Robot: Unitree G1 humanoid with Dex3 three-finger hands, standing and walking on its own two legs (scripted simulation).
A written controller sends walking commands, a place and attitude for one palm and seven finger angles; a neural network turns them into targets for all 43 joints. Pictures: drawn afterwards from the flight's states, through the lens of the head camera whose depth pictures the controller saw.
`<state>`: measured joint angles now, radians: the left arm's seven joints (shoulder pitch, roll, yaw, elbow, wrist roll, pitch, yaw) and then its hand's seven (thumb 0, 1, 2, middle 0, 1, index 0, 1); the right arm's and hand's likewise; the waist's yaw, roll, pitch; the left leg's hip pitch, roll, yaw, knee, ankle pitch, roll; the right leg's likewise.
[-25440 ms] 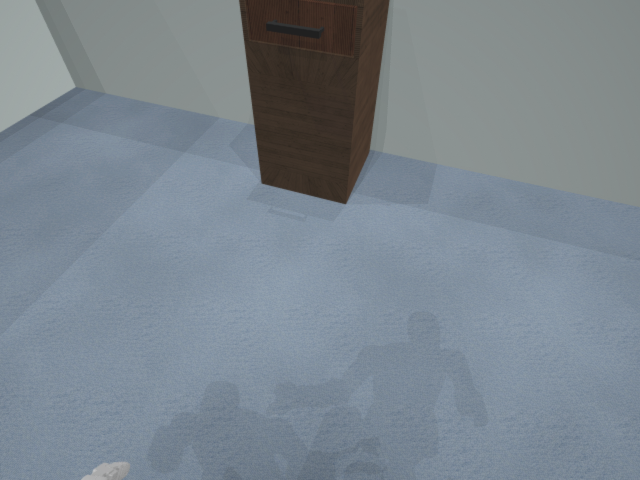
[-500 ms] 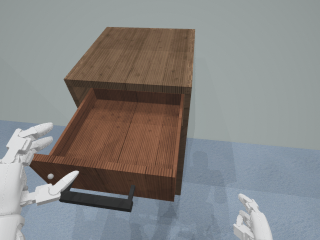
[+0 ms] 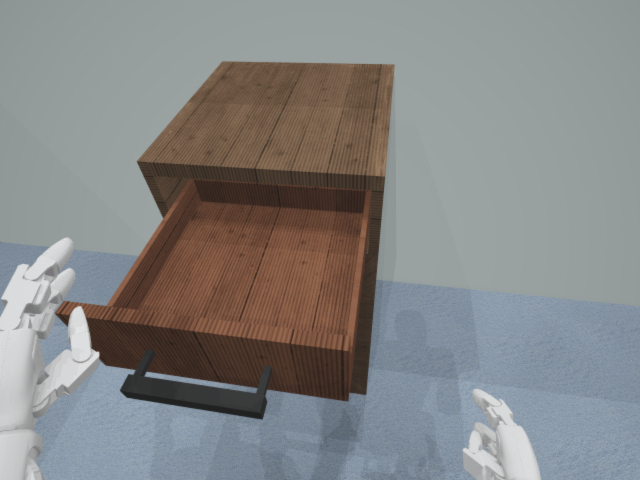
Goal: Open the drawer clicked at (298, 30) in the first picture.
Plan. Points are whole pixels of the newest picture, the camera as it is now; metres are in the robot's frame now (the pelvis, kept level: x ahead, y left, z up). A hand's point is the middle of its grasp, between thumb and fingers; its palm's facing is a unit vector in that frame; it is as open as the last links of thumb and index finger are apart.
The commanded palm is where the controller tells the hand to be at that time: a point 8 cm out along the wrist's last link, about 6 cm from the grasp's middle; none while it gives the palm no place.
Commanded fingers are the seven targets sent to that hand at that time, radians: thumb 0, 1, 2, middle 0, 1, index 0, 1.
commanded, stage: step back with the hand held close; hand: left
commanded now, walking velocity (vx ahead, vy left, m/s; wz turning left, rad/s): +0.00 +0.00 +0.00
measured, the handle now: (199, 380) +0.24 +0.20 -0.01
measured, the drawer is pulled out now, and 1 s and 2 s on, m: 0.29 0.29 0.29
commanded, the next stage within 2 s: stop stepping back and stand still in 1.34 s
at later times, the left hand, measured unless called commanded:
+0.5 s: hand (56, 393) +0.15 +0.25 +0.15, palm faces +0.30 -0.79 -0.53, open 7.4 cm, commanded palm +0.08 +0.30 +0.18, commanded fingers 0.00 0.90 0.90 -0.20 -0.30 -0.20 -0.30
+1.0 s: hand (19, 453) +0.10 +0.25 +0.16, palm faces +0.34 -0.80 -0.49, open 7.4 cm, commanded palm +0.03 +0.29 +0.18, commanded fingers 0.00 0.90 0.90 -0.20 -0.30 -0.20 -0.30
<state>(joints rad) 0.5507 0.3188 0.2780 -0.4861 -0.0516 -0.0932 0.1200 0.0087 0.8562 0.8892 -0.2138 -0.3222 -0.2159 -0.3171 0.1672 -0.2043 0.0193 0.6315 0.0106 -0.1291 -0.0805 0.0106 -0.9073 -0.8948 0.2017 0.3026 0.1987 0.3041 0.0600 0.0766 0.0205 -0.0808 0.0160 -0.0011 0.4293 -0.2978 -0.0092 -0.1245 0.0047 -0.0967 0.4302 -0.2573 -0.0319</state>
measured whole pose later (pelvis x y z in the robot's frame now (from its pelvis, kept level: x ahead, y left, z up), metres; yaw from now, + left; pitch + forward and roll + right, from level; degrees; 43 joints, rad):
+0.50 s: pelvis -0.05 +0.02 -0.01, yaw +0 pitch +2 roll +0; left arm 0.67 0.41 0.38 -0.60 -0.04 -0.19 0.14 0.01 0.88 0.90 -0.22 -0.30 -0.22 -0.30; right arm 0.17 -0.22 -0.02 0.55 0.02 -0.05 -0.09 0.01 -0.91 -0.89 0.20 0.30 0.20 0.30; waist -0.01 0.01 0.04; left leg -0.30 -0.02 0.01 0.53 -0.26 0.02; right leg -0.34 -0.03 -0.09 0.52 -0.21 -0.01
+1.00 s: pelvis -0.10 +0.01 -0.02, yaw +0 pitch +2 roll +0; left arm 0.61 0.40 0.41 -0.65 -0.04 -0.23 0.15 0.01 0.89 0.90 -0.21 -0.30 -0.21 -0.30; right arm 0.15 -0.17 0.02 0.57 0.00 -0.13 -0.06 0.01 -0.91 -0.89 0.20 0.30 0.20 0.30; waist 0.00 -0.02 0.07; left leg -0.43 0.00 0.01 0.61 -0.21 0.01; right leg -0.39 0.00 -0.04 0.61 -0.25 -0.01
